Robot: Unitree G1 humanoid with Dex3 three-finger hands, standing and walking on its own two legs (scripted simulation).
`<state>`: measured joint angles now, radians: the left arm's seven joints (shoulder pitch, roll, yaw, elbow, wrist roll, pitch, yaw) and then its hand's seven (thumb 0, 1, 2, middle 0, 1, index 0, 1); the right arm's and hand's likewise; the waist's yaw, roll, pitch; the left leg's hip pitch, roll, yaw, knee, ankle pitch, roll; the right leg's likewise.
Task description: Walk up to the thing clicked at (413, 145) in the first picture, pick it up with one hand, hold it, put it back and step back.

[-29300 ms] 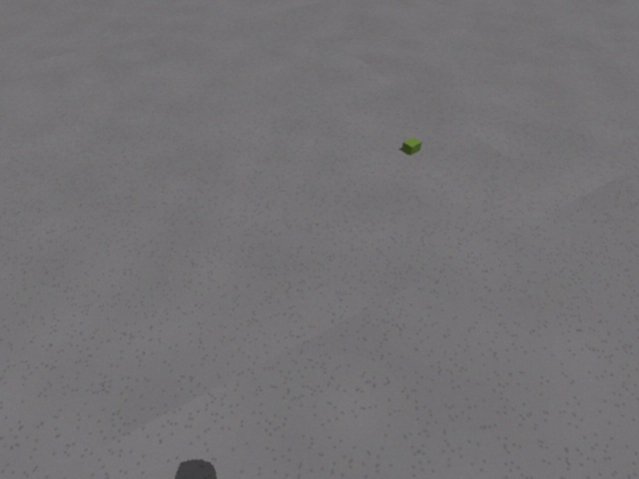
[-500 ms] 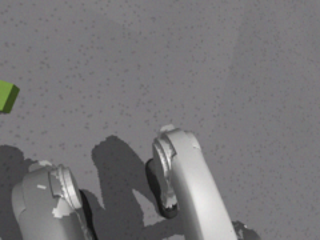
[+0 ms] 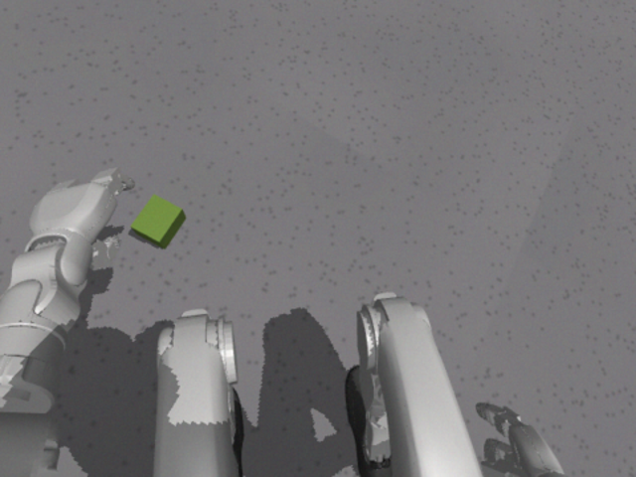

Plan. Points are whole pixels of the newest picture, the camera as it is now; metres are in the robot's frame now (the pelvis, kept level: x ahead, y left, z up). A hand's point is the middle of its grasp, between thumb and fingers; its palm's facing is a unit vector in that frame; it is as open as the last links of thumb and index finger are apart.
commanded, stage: home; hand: left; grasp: from above
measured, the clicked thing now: (159, 222) +0.52 +0.26 -0.36
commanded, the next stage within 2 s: none
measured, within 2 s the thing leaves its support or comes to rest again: neither
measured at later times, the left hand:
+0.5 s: hand (66, 350) +0.27 +0.21 +0.09, palm faces -0.09 -0.89 -0.44, open 7.3 cm
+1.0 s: hand out of the picture +0.23 +0.19 +0.27, palm faces +0.20 -0.96 -0.21, open 7.4 cm
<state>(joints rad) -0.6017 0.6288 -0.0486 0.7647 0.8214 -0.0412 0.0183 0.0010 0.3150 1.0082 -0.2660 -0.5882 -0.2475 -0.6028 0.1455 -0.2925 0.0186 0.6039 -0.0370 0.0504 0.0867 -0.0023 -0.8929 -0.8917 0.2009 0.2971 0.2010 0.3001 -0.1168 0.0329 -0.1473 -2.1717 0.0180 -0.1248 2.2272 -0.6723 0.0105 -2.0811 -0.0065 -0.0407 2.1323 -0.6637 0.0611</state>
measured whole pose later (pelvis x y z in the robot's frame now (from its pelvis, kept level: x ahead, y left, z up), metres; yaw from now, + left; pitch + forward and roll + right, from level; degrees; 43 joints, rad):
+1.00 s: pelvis +0.09 -0.01 +0.32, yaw +8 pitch +12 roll -3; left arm 0.50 0.22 0.04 -0.13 -0.07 0.46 0.05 0.01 0.90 0.90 -0.21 -0.30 -0.20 -0.30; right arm 0.31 -0.22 0.04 0.52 0.03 -0.19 -0.19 0.01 -0.90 -0.90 0.20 0.30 0.20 0.30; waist -0.06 0.06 -0.19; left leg -0.76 0.04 -0.06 1.03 -0.49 -0.02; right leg -0.70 -0.02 -0.06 0.96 -0.48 0.03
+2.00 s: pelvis +0.09 +0.00 +0.32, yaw +8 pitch +10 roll -3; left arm 0.50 0.23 0.03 -0.12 -0.05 0.45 0.02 0.01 0.90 0.90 -0.20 -0.30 -0.20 -0.30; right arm 0.28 -0.22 0.03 0.54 0.01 -0.23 -0.18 0.01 -0.90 -0.90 0.20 0.30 0.20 0.30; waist -0.03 0.04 -0.15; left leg -0.70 0.04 -0.06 1.02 -0.49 -0.01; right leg -0.64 -0.02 -0.05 0.94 -0.48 0.03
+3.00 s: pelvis +0.09 +0.00 +0.32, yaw +8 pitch +10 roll -3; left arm 0.50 0.23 0.03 -0.13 -0.06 0.45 0.02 0.01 0.90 0.90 -0.21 -0.30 -0.20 -0.30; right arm 0.28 -0.22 0.03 0.54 0.01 -0.22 -0.18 0.01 -0.90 -0.90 0.20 0.30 0.20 0.30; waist -0.04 0.04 -0.16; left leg -0.71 0.04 -0.06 1.03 -0.50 -0.01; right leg -0.64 -0.02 -0.05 0.95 -0.49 0.03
